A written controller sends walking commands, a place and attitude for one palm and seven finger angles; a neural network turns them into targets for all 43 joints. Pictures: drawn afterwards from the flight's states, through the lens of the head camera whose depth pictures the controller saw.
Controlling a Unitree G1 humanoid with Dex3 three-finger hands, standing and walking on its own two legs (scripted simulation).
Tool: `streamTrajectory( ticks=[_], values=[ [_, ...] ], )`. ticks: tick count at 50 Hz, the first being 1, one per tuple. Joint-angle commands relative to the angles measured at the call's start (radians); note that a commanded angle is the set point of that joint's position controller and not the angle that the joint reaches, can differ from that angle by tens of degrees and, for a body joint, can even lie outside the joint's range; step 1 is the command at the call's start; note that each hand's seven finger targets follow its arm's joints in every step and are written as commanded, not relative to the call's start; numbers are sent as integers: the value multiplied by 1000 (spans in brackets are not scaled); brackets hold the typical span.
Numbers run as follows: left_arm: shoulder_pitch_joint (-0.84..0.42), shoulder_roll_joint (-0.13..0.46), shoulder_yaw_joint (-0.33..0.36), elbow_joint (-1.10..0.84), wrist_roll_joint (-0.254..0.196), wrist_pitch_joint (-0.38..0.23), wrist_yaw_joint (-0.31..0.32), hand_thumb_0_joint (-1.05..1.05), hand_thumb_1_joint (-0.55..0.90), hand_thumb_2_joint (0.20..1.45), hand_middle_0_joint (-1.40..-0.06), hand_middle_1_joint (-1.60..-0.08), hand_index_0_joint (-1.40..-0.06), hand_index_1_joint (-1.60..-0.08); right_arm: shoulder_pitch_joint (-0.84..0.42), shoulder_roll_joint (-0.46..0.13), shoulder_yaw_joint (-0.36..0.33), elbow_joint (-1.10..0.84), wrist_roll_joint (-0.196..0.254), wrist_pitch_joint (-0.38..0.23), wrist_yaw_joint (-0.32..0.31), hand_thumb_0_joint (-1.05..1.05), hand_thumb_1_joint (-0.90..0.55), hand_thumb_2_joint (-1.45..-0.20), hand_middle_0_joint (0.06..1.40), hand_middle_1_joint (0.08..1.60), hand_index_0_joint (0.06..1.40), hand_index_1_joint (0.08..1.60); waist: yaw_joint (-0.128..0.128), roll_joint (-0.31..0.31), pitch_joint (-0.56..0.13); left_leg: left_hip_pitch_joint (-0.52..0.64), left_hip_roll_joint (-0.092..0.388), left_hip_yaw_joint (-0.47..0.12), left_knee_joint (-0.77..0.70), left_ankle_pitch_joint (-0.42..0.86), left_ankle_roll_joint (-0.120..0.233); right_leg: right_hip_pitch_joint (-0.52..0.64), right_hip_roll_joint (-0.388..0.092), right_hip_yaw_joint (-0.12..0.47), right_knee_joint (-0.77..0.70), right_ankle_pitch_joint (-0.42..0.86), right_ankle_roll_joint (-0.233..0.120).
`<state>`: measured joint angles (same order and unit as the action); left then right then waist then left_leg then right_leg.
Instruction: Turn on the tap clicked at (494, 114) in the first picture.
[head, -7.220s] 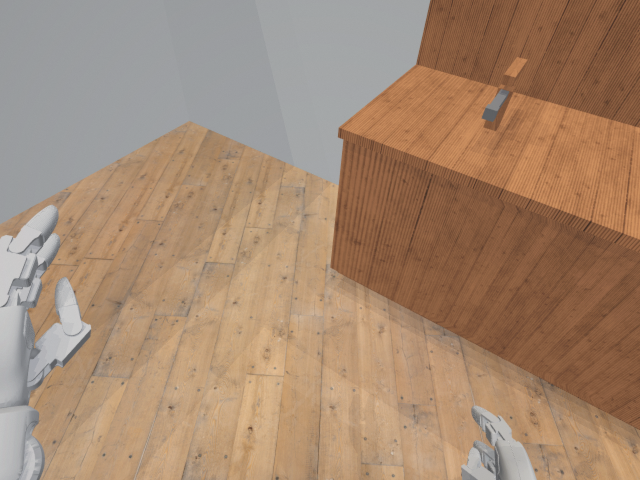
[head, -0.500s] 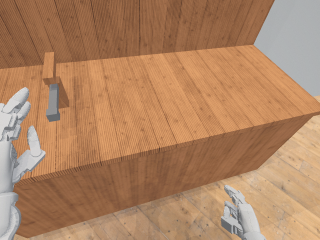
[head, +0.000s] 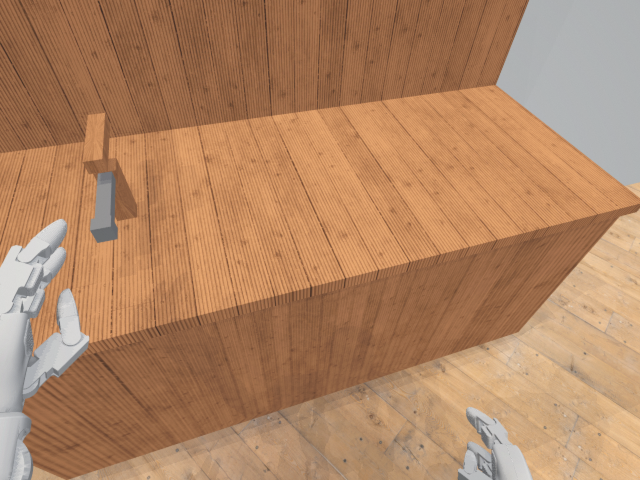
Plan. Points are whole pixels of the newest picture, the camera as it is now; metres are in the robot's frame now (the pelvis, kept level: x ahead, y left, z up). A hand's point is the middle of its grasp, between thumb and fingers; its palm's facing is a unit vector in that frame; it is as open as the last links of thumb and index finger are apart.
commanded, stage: come to a stop and stand still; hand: left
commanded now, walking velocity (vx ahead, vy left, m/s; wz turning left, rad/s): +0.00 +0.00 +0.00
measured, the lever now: (104, 229) +0.43 +0.36 +0.04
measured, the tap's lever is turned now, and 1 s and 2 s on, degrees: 0 0 0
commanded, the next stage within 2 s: look again from close up in 0.08 s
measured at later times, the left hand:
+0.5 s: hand (69, 303) +0.24 +0.26 +0.16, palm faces +0.41 -0.84 -0.36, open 7.4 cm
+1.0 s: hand (87, 275) +0.27 +0.26 +0.16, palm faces +0.45 -0.82 -0.35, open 7.4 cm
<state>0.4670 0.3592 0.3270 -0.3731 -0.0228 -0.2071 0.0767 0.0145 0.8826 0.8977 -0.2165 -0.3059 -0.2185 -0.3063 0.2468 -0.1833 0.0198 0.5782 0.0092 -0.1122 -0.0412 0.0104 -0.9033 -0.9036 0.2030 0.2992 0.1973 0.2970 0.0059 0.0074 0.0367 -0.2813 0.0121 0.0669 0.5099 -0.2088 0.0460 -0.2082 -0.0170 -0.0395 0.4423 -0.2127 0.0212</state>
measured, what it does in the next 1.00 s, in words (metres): shifts its weight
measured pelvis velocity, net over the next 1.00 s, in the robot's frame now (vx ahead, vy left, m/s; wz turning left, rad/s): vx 0.05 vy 0.00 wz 0.04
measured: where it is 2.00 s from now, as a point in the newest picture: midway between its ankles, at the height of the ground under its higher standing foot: outside the picture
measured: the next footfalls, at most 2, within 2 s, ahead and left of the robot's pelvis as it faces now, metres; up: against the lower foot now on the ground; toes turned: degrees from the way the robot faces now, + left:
left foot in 1.52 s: +0.20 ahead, +0.10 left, +0.00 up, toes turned +0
right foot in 1.68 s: +0.14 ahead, -0.10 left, +0.00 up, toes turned +1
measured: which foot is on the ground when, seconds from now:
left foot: down 0.00-1.00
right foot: down 0.00-1.00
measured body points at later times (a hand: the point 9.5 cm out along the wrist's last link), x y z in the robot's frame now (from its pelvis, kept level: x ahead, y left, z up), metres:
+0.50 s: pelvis +0.02 +0.00 +0.00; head +0.05 +0.03 +0.45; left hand +0.21 +0.30 +0.17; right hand +0.22 -0.21 -0.06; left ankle +0.04 +0.09 -0.74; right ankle +0.02 -0.14 -0.74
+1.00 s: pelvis +0.05 +0.00 -0.01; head +0.07 +0.02 +0.44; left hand +0.24 +0.30 +0.18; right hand +0.22 -0.22 -0.09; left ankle +0.04 +0.09 -0.74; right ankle +0.02 -0.14 -0.74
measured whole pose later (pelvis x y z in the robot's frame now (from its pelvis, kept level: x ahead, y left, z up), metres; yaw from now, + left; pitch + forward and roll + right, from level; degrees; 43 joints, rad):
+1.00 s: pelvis +0.05 +0.00 -0.01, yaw +2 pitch -1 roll -2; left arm 0.40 0.35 0.36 -0.46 -0.03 -0.20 0.13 0.02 0.89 0.90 -0.21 -0.30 -0.21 -0.31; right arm 0.24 -0.18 0.02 0.61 0.01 -0.10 -0.03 0.01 -0.90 -0.90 0.20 0.30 0.20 0.30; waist 0.02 0.00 0.03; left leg -0.27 0.00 0.02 0.62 -0.34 0.04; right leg -0.16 -0.02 -0.07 0.51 -0.34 0.02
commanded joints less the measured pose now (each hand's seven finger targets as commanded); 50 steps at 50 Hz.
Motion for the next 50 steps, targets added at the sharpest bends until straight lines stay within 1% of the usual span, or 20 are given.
streamTrajectory(
  ticks=[1, 4, 7, 11, 13, 14, 15, 19, 20, 25, 29, 30, 32, 35, 38, 39, 40, 44, 45, 50],
  values=[
    [-292, 190, 151, -308, 0, -87, 47, 0, 900, 900, -200, -300, -200, -300, -143, -133, -43, -175, -1, -87, -21, 0, -900, -900, 200, 300, 200, 300, 21, 140, -62, -16, 57, -113, -207, -284, -6, 20, -14, 56, -105, -169, -37],
    [-269, 153, 105, -327, 7, -89, 50, 0, 900, 900, -200, -300, -200, -300, -140, -136, -45, -165, 1, -119, -12, 0, -900, -900, 200, 300, 200, 300, 27, 128, -103, 26, 46, -105, -192, -221, -9, 62, -10, 57, -112, -95, -37],
    [-207, 116, 73, -283, 11, -81, 53, 0, 900, 900, -200, -300, -200, -300, -118, -146, -55, -144, -4, -125, -3, 0, -900, -900, 200, 300, 200, 300, 24, 63, -101, 39, 33, -105, -168, -147, -23, 56, -12, 63, -134, -54, -38],
    [-127, 126, 105, -220, 4, -67, 52, 0, 900, 900, -200, -300, -200, -300, -116, -144, -57, -138, -4, -103, 1, 0, -900, -900, 200, 300, 200, 300, 24, 23, -103, 45, 27, -100, -152, 14, -37, 70, -14, 51, -124, 68, -37],
    [-126, 139, 120, -218, -3, -67, 48, 0, 900, 900, -200, -300, -200, -300, -123, -144, -57, -143, -2, -91, 0, 0, -900, -900, 200, 300, 200, 300, 24, 23, -99, 49, 28, -98, -154, 60, -41, 71, -10, 45, -119, 98, -33],
    [-116, 175, 159, -226, -4, -64, 50, 0, 900, 900, -200, -300, -200, -300, -131, -142, -55, -146, -2, -85, -4, 0, -900, -900, 200, 300, 200, 300, 26, 24, -104, 63, 31, -100, -154, 111, -41, 78, -9, 36, -112, 130, -31],
    [-112, 153, 141, -230, -9, -63, 46, 0, 900, 900, -200, -300, -200, -300, -130, -136, -52, -151, -2, -78, -4, 0, -900, -900, 200, 300, 200, 300, 25, 19, -116, 70, 34, -96, -145, 141, -36, 90, -12, 33, -109, 153, -29],
    [-136, 183, 158, -318, -17, -61, 44, 0, 900, 900, -200, -300, -200, -300, -145, -136, -50, -166, 0, -70, -6, 0, -900, -900, 200, 300, 200, 300, 27, 50, -164, 119, 33, -88, -124, 242, -34, 114, -12, 29, -92, 227, -28],
    [-130, 161, 138, -315, -18, -60, 44, 0, 900, 900, -200, -300, -200, -300, -140, -134, -49, -166, -2, -69, -6, 0, -900, -900, 200, 300, 200, 300, 27, 49, -169, 117, 36, -88, -120, 247, -31, 122, -15, 26, -92, 227, -26],
    [-142, 152, 118, -360, -16, -53, 50, 0, 900, 900, -200, -300, -200, -300, -137, -138, -51, -161, -2, -67, -3, 0, -900, -900, 200, 300, 200, 300, 26, 79, -196, 154, 43, -94, -108, 300, -32, 124, -14, 21, -78, 248, -26],
    [-132, 153, 126, -300, -13, -37, 56, 0, 900, 900, -200, -300, -200, -300, -139, -141, -52, -155, -1, -56, -5, 0, -900, -900, 200, 300, 200, 300, 26, 69, -149, 122, 46, -105, -136, 209, -36, 109, -11, 24, -98, 193, -26],
    [-136, 130, 107, -283, -12, -37, 54, 0, 900, 900, -200, -300, -200, -300, -132, -139, -52, -148, -2, -50, -3, 0, -900, -900, 200, 300, 200, 300, 23, 61, -147, 108, 51, -103, -138, 169, -33, 116, -16, 21, -97, 171, -27],
    [-160, 130, 101, -262, -11, -36, 51, 0, 900, 900, -200, -300, -200, -300, -131, -144, -58, -147, -2, -43, -2, 0, -900, -900, 200, 300, 200, 300, 17, 72, -122, 62, 51, -115, -170, -7, -28, 109, -7, 15, -84, 65, -33],
    [-176, 132, 101, -272, -7, -36, 53, 0, 900, 900, -200, -300, -200, -300, -137, -143, -58, -153, -1, -35, -4, 0, -900, -900, 200, 300, 200, 300, 12, 98, -92, -8, 79, -176, -221, -256, 5, 96, 12, -7, -47, -69, -40],
    [-196, 139, 103, -300, -4, -38, 55, 0, 900, 900, -200, -300, -200, -300, -137, -143, -58, -159, 4, -39, -4, 0, -900, -900, 200, 300, 200, 300, 11, 110, -71, -46, 96, -215, -236, -367, 25, 88, 23, -16, -17, -114, -47],
    [-194, 167, 124, -318, -4, -39, 59, 0, 900, 900, -200, -300, -200, -300, -143, -142, -56, -160, 6, -41, -6, 0, -900, -900, 200, 300, 200, 300, 10, 119, -71, -32, 96, -218, -221, -335, 30, 80, 21, -17, -16, -97, -49],
    [-186, 138, 101, -310, -4, -40, 59, 0, 900, 900, -200, -300, -200, -300, -139, -138, -54, -155, 2, -43, -6, 0, -900, -900, 200, 300, 200, 300, 10, 114, -75, -31, 94, -209, -197, -305, 34, 81, 14, -14, -18, -82, -54],
    [-176, 171, 131, -318, -6, -46, 65, 0, 900, 900, -200, -300, -200, -300, -124, -139, -59, -140, 4, -51, -5, 0, -900, -900, 200, 300, 200, 300, 6, 65, -108, 6, 70, -168, -89, -110, 26, 84, -11, 13, 3, 15, -72],
    [-173, 146, 112, -313, -9, -47, 63, 0, 900, 900, -200, -300, -200, -300, -117, -139, -59, -136, 4, -50, -4, 0, -900, -900, 200, 300, 200, 300, 4, 71, -112, 16, 69, -159, -67, -44, 25, 79, -12, 10, 21, 43, -74],
    [-139, 162, 133, -294, -12, -47, 62, 0, 900, 900, -200, -300, -200, -300, -116, -135, -61, -131, 11, -40, 2, 0, -900, -900, 200, 300, 200, 300, 1, 77, -135, 47, 75, -145, 21, 164, 28, 80, -15, 6, 66, 141, -77]
  ],
)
